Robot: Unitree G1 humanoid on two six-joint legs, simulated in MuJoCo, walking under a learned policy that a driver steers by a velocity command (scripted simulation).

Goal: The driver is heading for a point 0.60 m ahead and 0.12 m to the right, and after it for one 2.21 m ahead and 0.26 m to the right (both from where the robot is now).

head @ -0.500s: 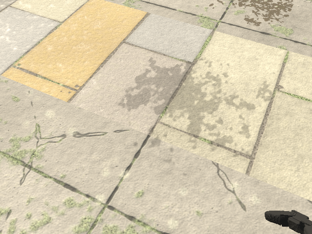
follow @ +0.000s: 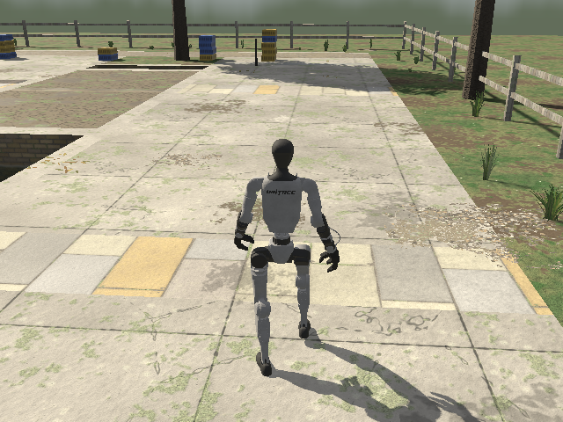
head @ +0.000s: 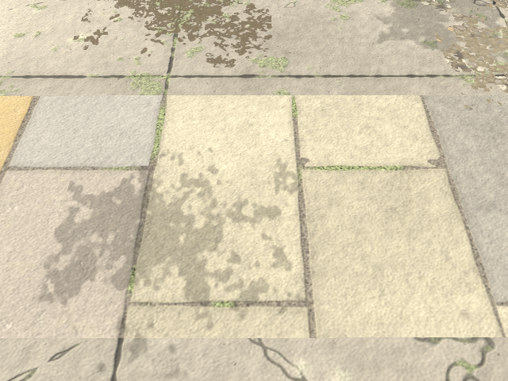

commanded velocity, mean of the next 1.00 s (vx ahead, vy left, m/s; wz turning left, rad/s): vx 0.41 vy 0.00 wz -0.36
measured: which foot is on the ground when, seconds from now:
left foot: down 0.00-0.12, up 0.14-0.56, down 0.58-1.00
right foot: up 0.00-0.08, down 0.10-0.58, up 0.60-0.98, down 1.00-1.00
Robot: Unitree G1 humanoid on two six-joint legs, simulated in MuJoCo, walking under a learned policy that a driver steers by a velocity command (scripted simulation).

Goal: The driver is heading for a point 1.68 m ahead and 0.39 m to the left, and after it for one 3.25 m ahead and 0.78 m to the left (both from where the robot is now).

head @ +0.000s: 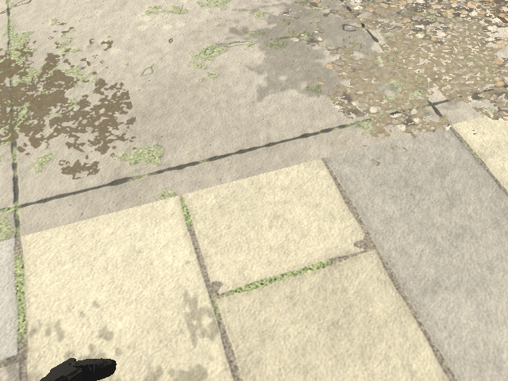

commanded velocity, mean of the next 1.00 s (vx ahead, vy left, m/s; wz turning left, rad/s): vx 0.03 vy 0.00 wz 0.44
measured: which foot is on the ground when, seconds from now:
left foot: down 0.00-0.02, up 0.04-0.38, down 0.40-0.90, up 0.92-1.00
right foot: down 0.00-0.40, up 0.42-0.88, down 0.90-1.00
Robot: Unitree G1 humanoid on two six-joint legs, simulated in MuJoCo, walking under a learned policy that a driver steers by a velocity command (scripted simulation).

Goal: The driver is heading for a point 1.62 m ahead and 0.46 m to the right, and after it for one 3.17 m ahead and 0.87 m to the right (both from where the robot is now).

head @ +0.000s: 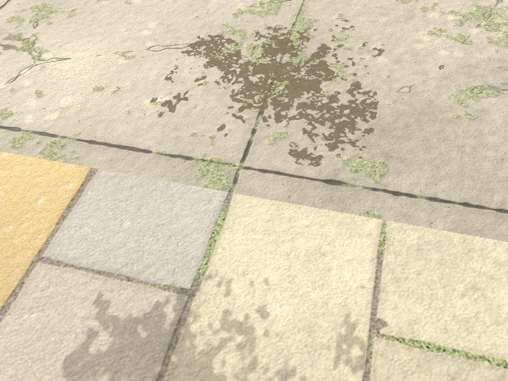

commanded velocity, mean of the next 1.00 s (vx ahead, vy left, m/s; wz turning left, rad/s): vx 0.39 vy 0.00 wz -0.40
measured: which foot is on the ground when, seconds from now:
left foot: up 0.00-0.14, down 0.16-0.60, up 0.62-1.00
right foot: down 0.00-0.18, up 0.20-0.56, down 0.58-1.00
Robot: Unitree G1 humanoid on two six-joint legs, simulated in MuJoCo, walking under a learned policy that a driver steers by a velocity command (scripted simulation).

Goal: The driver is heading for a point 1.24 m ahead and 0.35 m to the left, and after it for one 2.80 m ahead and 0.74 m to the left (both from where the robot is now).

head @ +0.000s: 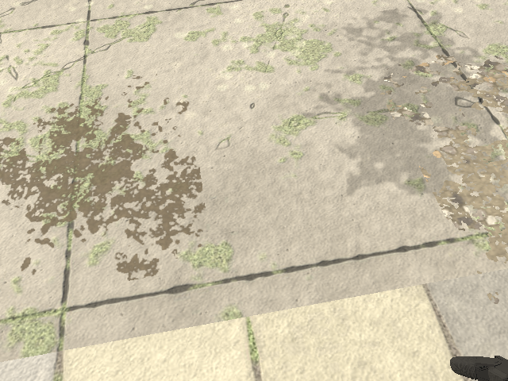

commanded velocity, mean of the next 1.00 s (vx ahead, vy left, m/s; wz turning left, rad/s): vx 0.45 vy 0.00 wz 0.38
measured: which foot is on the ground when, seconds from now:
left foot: up 0.00-0.10, down 0.12-0.60, up 0.62-1.00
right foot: down 0.00-0.14, up 0.16-0.56, down 0.58-1.00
